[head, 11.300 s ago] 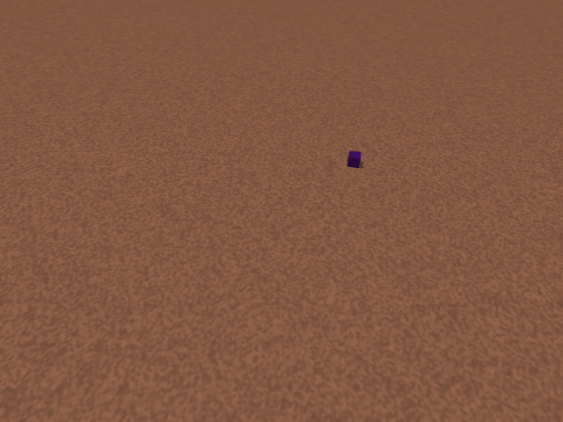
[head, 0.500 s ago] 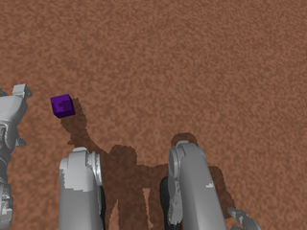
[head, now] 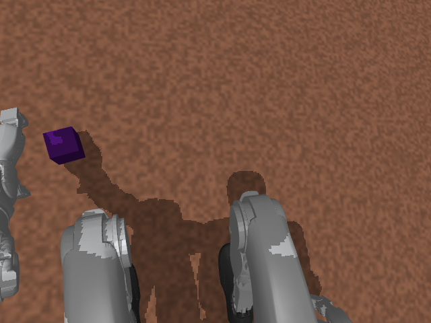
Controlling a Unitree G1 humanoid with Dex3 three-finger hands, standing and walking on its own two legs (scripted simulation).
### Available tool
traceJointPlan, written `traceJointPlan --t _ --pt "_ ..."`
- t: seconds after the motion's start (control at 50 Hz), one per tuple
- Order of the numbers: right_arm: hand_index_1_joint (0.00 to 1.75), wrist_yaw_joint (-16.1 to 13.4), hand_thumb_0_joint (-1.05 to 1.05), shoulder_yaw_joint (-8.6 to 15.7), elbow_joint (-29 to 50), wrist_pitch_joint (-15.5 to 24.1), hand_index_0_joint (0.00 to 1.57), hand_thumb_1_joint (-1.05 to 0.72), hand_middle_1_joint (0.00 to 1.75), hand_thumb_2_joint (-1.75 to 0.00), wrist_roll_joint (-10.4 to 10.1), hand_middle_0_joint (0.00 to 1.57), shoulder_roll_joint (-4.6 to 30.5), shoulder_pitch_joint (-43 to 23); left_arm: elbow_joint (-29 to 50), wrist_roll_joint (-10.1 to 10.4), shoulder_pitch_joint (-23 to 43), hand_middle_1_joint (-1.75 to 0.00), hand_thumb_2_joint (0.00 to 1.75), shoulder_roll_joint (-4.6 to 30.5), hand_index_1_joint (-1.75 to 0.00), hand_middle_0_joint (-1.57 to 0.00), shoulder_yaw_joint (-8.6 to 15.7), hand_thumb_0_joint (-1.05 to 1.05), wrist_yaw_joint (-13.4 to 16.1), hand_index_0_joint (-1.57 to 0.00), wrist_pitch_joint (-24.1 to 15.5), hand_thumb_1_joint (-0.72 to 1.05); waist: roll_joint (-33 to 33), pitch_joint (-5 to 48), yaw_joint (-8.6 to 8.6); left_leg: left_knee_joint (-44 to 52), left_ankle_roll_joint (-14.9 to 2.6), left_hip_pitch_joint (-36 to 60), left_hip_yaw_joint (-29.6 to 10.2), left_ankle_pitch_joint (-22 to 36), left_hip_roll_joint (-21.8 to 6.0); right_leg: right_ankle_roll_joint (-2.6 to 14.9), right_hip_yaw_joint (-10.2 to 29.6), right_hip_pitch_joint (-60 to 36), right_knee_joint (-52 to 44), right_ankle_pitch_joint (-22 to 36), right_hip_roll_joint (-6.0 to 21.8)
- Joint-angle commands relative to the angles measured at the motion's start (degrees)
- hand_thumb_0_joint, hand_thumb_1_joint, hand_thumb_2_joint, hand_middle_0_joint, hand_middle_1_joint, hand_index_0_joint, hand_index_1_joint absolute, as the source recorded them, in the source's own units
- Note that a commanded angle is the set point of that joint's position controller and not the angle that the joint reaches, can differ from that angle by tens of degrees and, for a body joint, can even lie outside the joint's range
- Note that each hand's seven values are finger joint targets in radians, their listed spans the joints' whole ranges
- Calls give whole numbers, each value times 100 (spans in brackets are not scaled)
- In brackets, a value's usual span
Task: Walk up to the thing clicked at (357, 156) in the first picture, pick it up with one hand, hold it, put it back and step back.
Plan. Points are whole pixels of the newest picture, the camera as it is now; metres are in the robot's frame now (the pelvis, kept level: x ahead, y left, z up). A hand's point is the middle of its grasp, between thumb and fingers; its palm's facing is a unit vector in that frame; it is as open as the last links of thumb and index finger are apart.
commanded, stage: rise first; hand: left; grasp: from above
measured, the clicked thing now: (65, 146) +0.50 +0.28 -0.32
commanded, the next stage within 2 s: approach in 1.92 s
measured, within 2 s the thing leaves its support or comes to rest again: neither
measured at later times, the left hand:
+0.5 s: hand (18, 163) +0.43 +0.32 -0.19, palm faces -0.42 -0.13 -0.90, open 14.4 cm
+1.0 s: hand (23, 156) +0.44 +0.32 -0.20, palm faces -0.41 -0.13 -0.90, open 14.4 cm
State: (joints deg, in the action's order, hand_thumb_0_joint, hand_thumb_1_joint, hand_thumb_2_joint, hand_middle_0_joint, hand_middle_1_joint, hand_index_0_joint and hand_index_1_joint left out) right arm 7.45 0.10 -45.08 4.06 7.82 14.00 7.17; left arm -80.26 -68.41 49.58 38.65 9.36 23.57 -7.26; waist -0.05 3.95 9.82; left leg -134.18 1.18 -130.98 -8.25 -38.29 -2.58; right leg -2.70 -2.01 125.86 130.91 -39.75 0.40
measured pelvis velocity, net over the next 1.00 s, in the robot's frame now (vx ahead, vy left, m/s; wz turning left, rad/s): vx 0.00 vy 0.00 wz -0.03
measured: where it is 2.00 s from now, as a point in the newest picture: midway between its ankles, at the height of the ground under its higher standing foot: (184, 309)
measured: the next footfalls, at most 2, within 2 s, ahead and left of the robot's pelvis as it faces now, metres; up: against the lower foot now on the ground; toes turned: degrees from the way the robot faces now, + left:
none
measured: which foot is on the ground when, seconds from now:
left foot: down 0.00-1.00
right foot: down 0.00-1.00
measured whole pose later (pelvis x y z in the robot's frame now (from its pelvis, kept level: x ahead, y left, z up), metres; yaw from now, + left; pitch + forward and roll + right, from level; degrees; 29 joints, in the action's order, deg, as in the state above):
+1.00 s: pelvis +0.00 +0.00 -0.02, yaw -2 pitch +33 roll -8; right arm 9.9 -2.8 -44.6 4.7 9.7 15.9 7.4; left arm -85.9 -69.8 53.6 43.4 10.8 26.1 -8.9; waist 0.9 1.4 12.5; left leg -139.1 1.6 -134.5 -10.3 -38.7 -2.2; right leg -3.0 -3.1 128.8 134.8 -39.7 -0.2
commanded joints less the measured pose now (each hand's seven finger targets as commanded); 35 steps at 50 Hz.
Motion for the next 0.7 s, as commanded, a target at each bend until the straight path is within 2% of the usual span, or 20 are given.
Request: traceJointPlan --t 0.0,0.14,0.2,0.22,0.24,0.26,0.28,0.34,0.38,0.4,0.42,0.44,0.48,0.5,0.56,0.6,0.64,0.68 --pt "30 -37 0 398 88 52 20 -90 30 -90 -37 20 1352 1155 720 70 1453 -99 100 1644 -99 -7 245 0 203 -6 -30 -56 -1176 3811 -43 1280 -280 2946 668 883 139 438 -576 -1790 -1344 1211 -182" --pt "30 2 0 359 83 35 20 -90 30 -90 12 20 1372 1142 608 2 1491 -99 101 1608 -99 -7 215 0 280 -6 -131 -57 -1236 3774 16 1164 -276 2848 658 925 153 433 -604 -1702 -1225 1269 -202" --pt "30 14 0 381 52 43 20 -90 30 -90 23 20 1434 1162 692 2 1582 -98 101 1717 -99 -7 292 0 353 -6 -131 -57 -1362 3887 20 1138 -260 2958 649 960 140 433 -624 -1652 -1164 1300 -198" --pt "30 15 0 375 40 46 20 -90 30 -90 36 20 1438 1157 668 12 1541 -98 102 1631 -99 -7 269 0 369 -6 -115 -58 -1410 3818 25 1144 -251 3017 644 991 145 424 -629 -1594 -1138 1312 -181" --pt "30 21 0 383 46 53 20 -90 30 -90 33 20 1430 1140 623 12 1612 -99 101 1634 -99 -7 210 0 383 -6 -115 -57 -1454 3767 48 1118 -254 2972 650 941 124 432 -630 -1553 -1150 1293 -188" --pt "30 32 0 351 52 48 20 -90 30 -90 59 20 1459 1178 551 -8 1677 -98 102 1614 -99 -7 225 0 395 -6 -119 -58 -1340 3786 140 1095 -262 2884 618 908 140 427 -659 -1572 -1138 1264 -207" --pt "30 35 0 355 38 50 20 -90 30 -90 41 20 1440 1168 542 -9 1657 -98 102 1688 -99 -7 260 0 405 -6 -116 -58 -1327 3800 57 1135 -259 2894 625 838 151 448 -652 -1550 -1162 1186 -206" --pt "30 48 0 334 29 70 20 -90 30 -90 67 20 1448 1136 475 -22 1649 -98 103 1710 -99 -7 233 0 425 -5 -116 -59 -1397 3682 50 1123 -258 2823 636 740 148 449 -656 -1499 -1150 1083 -204" --pt "30 59 0 332 46 79 20 -90 30 -90 72 20 1483 1132 489 -11 1739 -98 103 1671 -99 -7 189 0 445 -6 -109 -59 -1345 3622 135 1081 -267 2795 635 711 143 439 -662 -1472 -1170 1082 -212" --pt "30 55 0 323 40 81 20 -91 30 -90 70 20 1489 1112 530 -2 1727 -95 111 1738 -100 -7 249 0 470 -3 -106 -61 -1355 3707 82 1050 -268 2798 646 756 141 436 -643 -1522 -1169 1127 -211" --pt "30 57 0 324 52 88 20 -90 30 -90 84 20 1493 1139 571 -2 1755 -96 104 1746 -99 -8 275 0 486 -6 -93 -60 -1395 3729 141 1034 -272 2838 641 792 147 414 -653 -1551 -1145 1167 -191" --pt "30 63 0 325 43 94 20 -90 30 -90 85 20 1520 1146 591 -6 1738 -95 104 1732 -98 -9 252 0 487 -7 -83 -59 -1443 3761 115 1062 -257 2895 627 814 141 420 -672 -1506 -1097 1174 -187" --pt "30 80 0 313 14 96 20 -90 30 -90 80 20 1488 1102 452 -34 1833 -96 105 1634 -98 -8 111 0 453 -6 -85 -61 -1433 3674 187 1029 -262 2824 602 766 133 430 -686 -1399 -1099 1142 -209" --pt "30 81 0 302 37 103 20 -90 30 -90 70 20 1514 1135 510 6 1865 -94 106 1727 -97 -9 209 0 459 -6 -83 -61 -1398 3684 190 1036 -261 2869 569 817 139 423 -694 -1424 -1082 1185 -196" --pt "30 88 0 265 17 94 20 -90 30 -90 88 20 1492 1116 481 -56 1789 -96 106 1747 -99 -8 176 0 442 -5 -95 -61 -1528 3796 129 1004 -248 2899 605 929 157 433 -679 -1499 -1042 1286 -214" --pt "30 106 0 276 37 95 20 -91 30 -90 88 20 1535 1161 394 -35 1736 -96 105 1812 -99 -8 244 0 449 -5 -84 -61 -1411 3699 162 967 -255 2824 601 931 149 429 -692 -1504 -1023 1297 -207" --pt "30 120 0 251 43 96 20 -90 30 -90 105 20 1542 1157 387 -36 1839 -96 105 1672 -98 -9 124 0 415 -6 -88 -60 -1478 3621 260 946 -255 2848 573 981 139 408 -724 -1458 -992 1355 -202" --pt "30 120 0 233 61 89 20 -91 30 -90 99 20 1568 1168 441 -45 1916 -96 106 1861 -99 -8 226 0 422 -5 -108 -61 -1535 3759 214 926 -255 2865 586 992 146 416 -707 -1532 -1017 1373 -210"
